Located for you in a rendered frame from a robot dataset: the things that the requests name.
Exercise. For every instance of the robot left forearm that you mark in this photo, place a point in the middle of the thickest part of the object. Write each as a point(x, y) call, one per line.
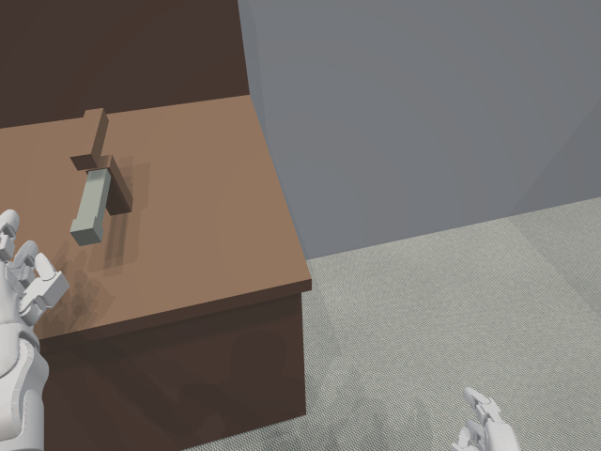
point(23, 374)

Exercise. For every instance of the robot left hand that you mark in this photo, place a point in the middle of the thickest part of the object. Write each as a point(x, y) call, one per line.
point(23, 299)

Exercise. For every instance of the counter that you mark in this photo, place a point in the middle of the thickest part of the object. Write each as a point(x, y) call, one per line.
point(183, 326)

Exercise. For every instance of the tap lever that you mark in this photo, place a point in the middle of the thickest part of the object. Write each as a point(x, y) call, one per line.
point(87, 227)

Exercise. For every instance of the robot right hand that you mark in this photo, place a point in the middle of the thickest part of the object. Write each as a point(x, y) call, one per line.
point(495, 436)

